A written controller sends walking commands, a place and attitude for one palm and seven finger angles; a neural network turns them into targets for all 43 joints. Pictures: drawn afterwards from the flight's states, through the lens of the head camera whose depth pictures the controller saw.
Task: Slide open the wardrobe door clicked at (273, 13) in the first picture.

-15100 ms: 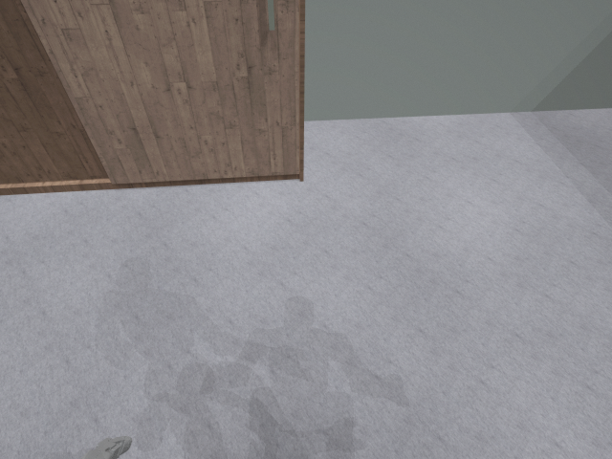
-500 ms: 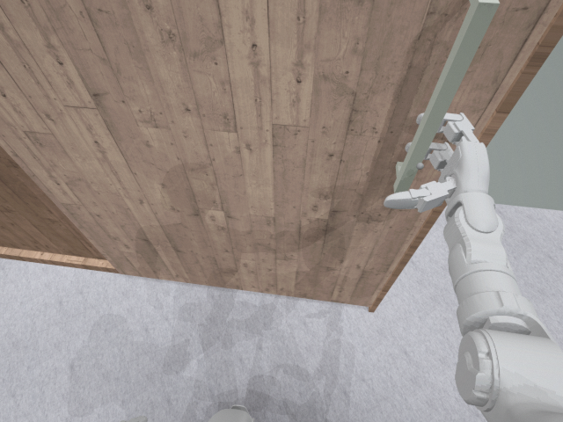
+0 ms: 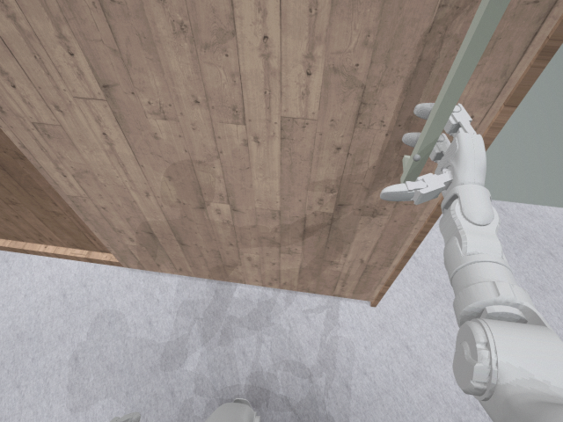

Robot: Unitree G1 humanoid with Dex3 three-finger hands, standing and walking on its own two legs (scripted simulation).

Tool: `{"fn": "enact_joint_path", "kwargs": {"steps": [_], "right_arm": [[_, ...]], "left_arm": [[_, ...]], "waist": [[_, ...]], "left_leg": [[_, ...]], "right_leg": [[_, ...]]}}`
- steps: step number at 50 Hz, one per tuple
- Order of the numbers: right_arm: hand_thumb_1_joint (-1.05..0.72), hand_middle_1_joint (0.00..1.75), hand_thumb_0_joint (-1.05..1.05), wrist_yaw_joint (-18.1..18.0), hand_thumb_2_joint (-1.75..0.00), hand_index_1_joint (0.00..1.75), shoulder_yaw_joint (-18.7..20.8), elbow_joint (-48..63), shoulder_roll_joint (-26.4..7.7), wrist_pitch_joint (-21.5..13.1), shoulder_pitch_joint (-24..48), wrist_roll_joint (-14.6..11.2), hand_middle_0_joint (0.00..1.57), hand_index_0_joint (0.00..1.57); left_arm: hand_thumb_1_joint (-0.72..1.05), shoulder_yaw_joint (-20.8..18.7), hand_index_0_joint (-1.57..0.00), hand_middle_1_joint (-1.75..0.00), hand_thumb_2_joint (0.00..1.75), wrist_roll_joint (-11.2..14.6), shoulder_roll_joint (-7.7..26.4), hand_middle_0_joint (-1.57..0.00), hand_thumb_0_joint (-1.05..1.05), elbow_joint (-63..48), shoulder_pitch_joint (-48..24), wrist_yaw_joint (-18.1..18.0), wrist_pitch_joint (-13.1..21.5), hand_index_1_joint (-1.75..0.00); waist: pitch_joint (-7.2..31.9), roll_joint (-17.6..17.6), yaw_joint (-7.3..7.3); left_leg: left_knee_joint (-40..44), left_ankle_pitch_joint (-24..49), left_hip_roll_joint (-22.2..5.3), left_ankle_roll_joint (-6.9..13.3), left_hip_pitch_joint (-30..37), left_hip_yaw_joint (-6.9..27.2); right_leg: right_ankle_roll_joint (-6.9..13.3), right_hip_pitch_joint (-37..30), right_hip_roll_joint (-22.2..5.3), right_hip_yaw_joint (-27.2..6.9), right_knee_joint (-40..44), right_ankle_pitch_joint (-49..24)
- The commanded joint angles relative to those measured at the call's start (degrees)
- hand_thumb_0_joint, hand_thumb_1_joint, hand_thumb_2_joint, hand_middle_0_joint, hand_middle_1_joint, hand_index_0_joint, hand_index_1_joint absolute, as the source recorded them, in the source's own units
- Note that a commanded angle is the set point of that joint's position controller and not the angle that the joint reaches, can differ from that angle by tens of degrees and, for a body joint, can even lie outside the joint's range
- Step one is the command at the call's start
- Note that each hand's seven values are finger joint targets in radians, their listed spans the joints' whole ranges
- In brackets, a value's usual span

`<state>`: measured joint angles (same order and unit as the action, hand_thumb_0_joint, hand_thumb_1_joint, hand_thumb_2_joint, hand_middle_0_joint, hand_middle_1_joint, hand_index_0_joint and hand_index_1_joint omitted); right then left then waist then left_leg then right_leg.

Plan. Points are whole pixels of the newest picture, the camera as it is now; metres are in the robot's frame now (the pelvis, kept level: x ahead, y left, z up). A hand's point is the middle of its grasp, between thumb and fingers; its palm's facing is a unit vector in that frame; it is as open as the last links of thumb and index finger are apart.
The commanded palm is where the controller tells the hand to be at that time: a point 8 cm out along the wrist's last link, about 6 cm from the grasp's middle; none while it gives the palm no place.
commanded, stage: slide the fingers in behind the handle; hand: right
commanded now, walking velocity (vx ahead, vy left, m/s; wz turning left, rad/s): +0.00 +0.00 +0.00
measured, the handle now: (438, 103) +0.54 -0.13 +0.16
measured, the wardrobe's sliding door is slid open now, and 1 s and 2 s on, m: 0.00 0.00 0.00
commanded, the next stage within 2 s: grip the handle and tug to test in 0.42 s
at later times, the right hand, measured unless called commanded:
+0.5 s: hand (413, 154) +0.48 -0.11 +0.11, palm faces -0.03 +1.00 +0.00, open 14.0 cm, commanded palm +0.45 -0.16 +0.12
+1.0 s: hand (412, 149) +0.49 -0.11 +0.11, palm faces -0.02 +1.00 +0.01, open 8.9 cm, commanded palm +0.46 -0.16 +0.12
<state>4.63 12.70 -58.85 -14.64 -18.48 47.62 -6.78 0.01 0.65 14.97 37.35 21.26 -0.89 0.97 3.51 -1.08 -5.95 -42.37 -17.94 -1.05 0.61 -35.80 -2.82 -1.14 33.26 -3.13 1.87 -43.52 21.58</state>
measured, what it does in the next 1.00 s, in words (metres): stands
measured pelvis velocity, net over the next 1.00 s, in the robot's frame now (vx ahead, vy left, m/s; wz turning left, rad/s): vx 0.01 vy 0.00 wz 0.01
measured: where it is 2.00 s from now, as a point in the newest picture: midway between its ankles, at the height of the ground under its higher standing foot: outside the picture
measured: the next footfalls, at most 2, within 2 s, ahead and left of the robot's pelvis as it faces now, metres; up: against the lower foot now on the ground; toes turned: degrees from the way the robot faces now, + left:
none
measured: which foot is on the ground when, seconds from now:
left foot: down 0.00-1.00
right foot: down 0.00-1.00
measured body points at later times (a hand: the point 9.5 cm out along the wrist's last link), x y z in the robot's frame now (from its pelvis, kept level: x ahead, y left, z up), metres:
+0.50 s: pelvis +0.00 -0.01 +0.00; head +0.07 +0.00 +0.45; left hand +0.04 +0.25 -0.12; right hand +0.47 -0.16 +0.12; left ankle +0.03 +0.11 -0.71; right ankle -0.01 -0.13 -0.71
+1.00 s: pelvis +0.01 +0.00 +0.00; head +0.09 +0.00 +0.44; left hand +0.05 +0.26 -0.12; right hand +0.49 -0.16 +0.11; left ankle +0.03 +0.11 -0.71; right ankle -0.01 -0.13 -0.71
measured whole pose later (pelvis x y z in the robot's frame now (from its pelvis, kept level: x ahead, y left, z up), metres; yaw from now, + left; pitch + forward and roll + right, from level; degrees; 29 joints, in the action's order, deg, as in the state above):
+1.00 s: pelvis +0.01 +0.00 +0.00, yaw +1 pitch +13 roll +0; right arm 2.6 13.7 -59.0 -13.9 -18.1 47.9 -5.6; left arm 0.0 -0.1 14.4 37.3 22.0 -0.3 0.3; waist 4.6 -1.2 -6.3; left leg -42.2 -18.7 -1.0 0.2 -36.3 -2.0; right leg -0.8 33.4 -3.0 2.6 -43.2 22.5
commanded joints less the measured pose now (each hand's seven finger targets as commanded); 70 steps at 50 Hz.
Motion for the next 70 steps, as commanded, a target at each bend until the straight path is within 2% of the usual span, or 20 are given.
{"fn": "enact_joint_path", "kwargs": {"steps": [1, 6, 7, 10, 13, 15, 18, 19, 23, 26, 33, 40, 42, 44, 53, 56, 60, 62, 67, 70], "right_arm": [[0.50, 1.20, 0.00, -0.81, -0.30, 1.20, 2.31, 10.86, -11.22, -3.25, 29.15, -0.03, 0.30, 0.30], [0.50, 1.20, 0.00, -1.77, -0.30, 1.20, 0.42, 12.07, -8.92, -3.82, 28.90, 1.18, 0.30, 0.30], [0.50, 1.20, 0.00, -1.83, -0.30, 1.20, -0.68, 12.33, -7.07, -3.99, 29.48, 0.86, 0.30, 0.30], [0.50, 1.20, 0.00, -1.81, -0.30, 1.20, 1.62, 10.08, -9.71, -3.85, 27.90, 0.64, 0.30, 0.30], [0.50, 1.20, 0.00, -1.65, -0.30, 1.20, 0.55, 9.72, -8.55, -3.47, 29.82, 0.58, 0.30, 0.30], [0.50, 1.20, 0.00, -1.91, -0.30, 1.20, 3.01, 10.14, -11.66, -4.02, 29.75, 1.05, 0.30, 0.30], [0.50, 1.20, 0.00, -1.93, -0.30, 1.20, 0.83, 14.83, -8.53, -5.25, 29.33, 1.04, 0.30, 0.30], [0.50, 1.20, 0.00, -1.91, -0.30, 1.20, -0.47, 14.44, -6.56, -5.12, 28.25, 0.75, 0.30, 0.30], [0.50, 1.20, 0.00, -2.21, -0.30, 1.20, 0.81, 11.48, -8.33, -3.64, 27.18, 0.84, 0.30, 0.30], [0.50, 1.20, 0.00, -2.45, -0.30, 1.20, 0.77, 11.31, -8.00, -2.73, 26.31, 1.16, 0.30, 0.30], [0.17, 1.25, 0.00, -3.31, -0.44, 1.25, -1.23, 12.87, -5.69, -4.20, 31.57, 0.94, 0.33, 0.33], [-0.15, 1.29, 0.00, -2.98, -0.58, 1.29, 0.40, 10.06, -8.99, -3.80, 32.53, 2.15, 0.37, 0.37], [-0.25, 1.31, 0.00, -2.69, -0.62, 1.31, 0.49, 12.15, -8.16, -4.15, 30.94, 1.42, 0.38, 0.38], [-0.34, 1.32, 0.00, -2.45, -0.66, 1.32, 2.13, 12.10, -9.16, -4.03, 28.42, 0.58, 0.39, 0.39], [-0.76, 1.38, 0.00, -1.43, -0.84, 1.38, 2.72, 13.96, -10.49, -2.26, 24.03, 0.88, 0.44, 0.44], [-0.90, 1.40, 0.00, -1.07, -0.90, 1.40, 0.77, 16.68, -7.92, -2.58, 25.32, 0.05, 0.45, 0.45], [-0.90, 1.40, 0.00, -1.00, -0.90, 1.40, 0.36, 15.83, -8.53, -2.90, 28.27, 0.32, 0.45, 0.45], [-0.90, 1.40, 0.00, -1.11, -0.90, 1.40, 1.92, 15.52, -9.73, -3.09, 26.22, 0.20, 0.45, 0.45], [-0.90, 1.40, 0.00, -1.71, -0.90, 1.40, 1.12, 15.32, -8.91, -3.18, 26.09, 0.48, 0.45, 0.45], [-0.90, 1.40, 0.00, -2.15, -0.90, 1.40, 1.32, 12.90, -9.13, -3.03, 27.71, 0.60, 0.45, 0.45]], "left_arm": [[0.90, -2.69, -0.20, -0.30, 0.90, 0.24, 8.09, -0.20, 0.00, -4.36, 5.11, -0.34, 1.63, -0.30], [0.90, -2.51, -0.20, -0.30, 0.90, 0.07, 7.41, -0.20, 0.00, -4.77, 4.85, -0.11, 1.68, -0.30], [0.90, -2.60, -0.20, -0.30, 0.90, -0.06, 7.37, -0.20, 0.00, -4.67, 4.95, 0.09, 1.89, -0.30], [0.90, -2.73, -0.20, -0.30, 0.90, -0.08, 8.01, -0.20, 0.00, -4.51, 5.45, -0.13, 1.66, -0.30], [0.90, -2.62, -0.20, -0.30, 0.90, 0.08, 7.85, -0.20, 0.00, -4.48, 5.10, -0.13, 1.71, -0.30], [0.90, -2.67, -0.20, -0.30, 0.90, -0.21, 8.16, -0.20, 0.00, -4.49, 5.63, -0.22, 1.75, -0.30], [0.90, -2.83, -0.20, -0.30, 0.90, -0.28, 7.45, -0.20, 0.00, -5.00, 5.24, 0.09, 1.95, -0.30], [0.90, -2.75, -0.20, -0.30, 0.90, -0.24, 7.28, -0.20, 0.00, -4.94, 5.08, 0.29, 2.04, -0.30], [0.90, -3.02, -0.20, -0.30, 0.90, -0.16, 7.97, -0.20, 0.00, -4.36, 5.75, 0.31, 1.51, -0.30], [0.90, -3.00, -0.20, -0.30, 0.90, -0.05, 7.87, -0.20, 0.00, -4.76, 5.43, 0.21, 1.29, -0.30], [0.90, -3.01, -0.20, -0.30, 0.90, -0.36, 7.60, -0.20, 0.00, -4.11, 5.42, 0.19, 1.52, -0.30], [0.90, -2.82, -0.20, -0.30, 0.90, -0.55, 7.91, -0.20, 0.00, -3.62, 6.12, -0.14, 1.19, -0.30], [0.90, -2.86, -0.20, -0.30, 0.90, -0.51, 7.64, -0.20, 0.00, -4.22, 5.73, 0.05, 1.37, -0.30], [0.90, -2.88, -0.20, -0.30, 0.90, -0.51, 7.72, -0.20, 0.00, -4.44, 5.78, 0.12, 1.36, -0.30], [0.90, -3.16, -0.20, -0.30, 0.90, -0.16, 7.72, -0.20, 0.00, -5.50, 5.68, 0.27, 0.11, -0.30], [0.90, -3.11, -0.20, -0.30, 0.90, -0.09, 7.32, -0.20, 0.00, -5.68, 5.22, 0.25, 0.33, -0.30], [0.90, -3.14, -0.20, -0.30, 0.90, -0.06, 7.56, -0.20, 0.00, -4.83, 5.31, -0.16, 0.48, -0.30], [0.90, -3.05, -0.20, -0.30, 0.90, -0.08, 7.50, -0.20, 0.00, -4.87, 4.97, -0.16, 0.63, -0.30], [0.90, -2.79, -0.20, -0.30, 0.90, -0.06, 7.24, -0.20, 0.00, -5.10, 4.15, -0.15, 0.73, -0.30], [0.90, -2.74, -0.20, -0.30, 0.90, -0.26, 7.49, -0.20, 0.00, -4.65, 4.64, -0.22, 0.83, -0.30]], "waist": [[21.52, 2.60, -1.27], [22.27, -1.10, -0.75], [22.05, 0.22, -1.38], [21.55, 3.17, -1.01], [20.28, 2.38, -1.61], [21.88, 2.29, -0.65], [26.22, -2.19, -0.13], [25.46, -2.18, -0.36], [21.77, 2.81, -0.90], [21.62, 2.00, -0.65], [22.34, 0.78, -1.81], [23.40, 1.42, -2.08], [26.57, -1.27, -1.02], [27.34, 0.42, -0.31], [23.13, 2.04, -0.01], [24.15, -0.13, -0.42], [22.13, 1.18, -1.53], [24.04, 0.62, -0.25], [23.77, -0.89, -0.06], [22.02, 1.85, -1.13]], "left_leg": [[4.89, 15.82, 2.16, -0.15, 14.39, 1.47], [4.29, 16.12, 2.22, 0.37, 13.14, 1.01], [4.53, 16.04, 2.38, 0.25, 12.43, 0.87], [4.53, 15.92, 2.49, 0.29, 13.82, 0.91], [5.05, 14.92, 2.27, 0.04, 12.85, 1.23], [4.60, 14.69, 2.28, 0.28, 13.86, 1.28], [3.34, 18.71, 2.41, 0.65, 13.50, 0.87], [3.39, 18.99, 2.53, 0.69, 12.69, 0.58], [4.00, 17.91, 2.59, 0.33, 13.18, 0.34], [4.09, 18.01, 2.49, 0.42, 12.94, 0.38], [3.94, 16.47, 2.59, 0.43, 10.68, 0.30], [3.42, 18.16, 2.38, 0.31, 12.16, 0.59], [2.97, 19.87, 2.42, 0.50, 12.58, 0.55], [2.88, 22.10, 2.62, 0.50, 14.50, 0.65], [3.71, 24.46, 2.51, 0.31, 17.12, 0.88], [3.83, 24.31, 2.57, 0.35, 16.24, 0.83], [4.42, 21.11, 2.50, 0.22, 14.90, 0.92], [3.99, 21.97, 2.44, 0.40, 16.13, 0.99], [3.62, 21.30, 2.43, 0.49, 15.06, 0.77], [4.07, 19.91, 2.46, 0.26, 14.30, 0.68]], "right_leg": [[2.38, -5.54, 3.57, -0.40, 5.18, -10.23], [2.15, -7.59, 3.57, -0.51, 5.26, -11.84], [2.25, -8.16, 3.47, -0.58, 5.12, -11.85], [2.27, -6.77, 3.36, -0.59, 5.31, -11.44], [2.33, -6.00, 3.51, -0.24, 5.41, -9.82], [2.35, -6.07, 3.56, -0.55, 5.35, -10.23], [1.88, -10.49, 3.37, -0.65, 4.65, -15.55], [1.78, -11.07, 3.30, -0.72, 4.48, -16.33], [1.95, -7.67, 3.10, -0.71, 5.23, -13.99], [2.08, -8.04, 3.21, -0.52, 5.27, -14.35], [1.91, -10.02, 3.11, -1.27, 4.75, -14.11], [2.15, -8.42, 3.34, -1.15, 4.44, -14.55], [1.84, -10.73, 3.33, -1.08, 4.04, -17.18], [1.88, -10.25, 3.27, -0.76, 3.72, -18.80], [2.28, -7.00, 3.40, 0.36, 4.55, -18.27], [2.20, -9.15, 3.42, 0.23, 4.24, -18.94], [2.41, -8.65, 3.40, -0.15, 4.55, -15.73], [2.28, -8.94, 3.55, -0.18, 4.60, -16.72], [1.98, -9.27, 3.47, -0.45, 4.63, -16.93], [2.20, -8.17, 3.40, -0.62, 4.65, -15.29]]}}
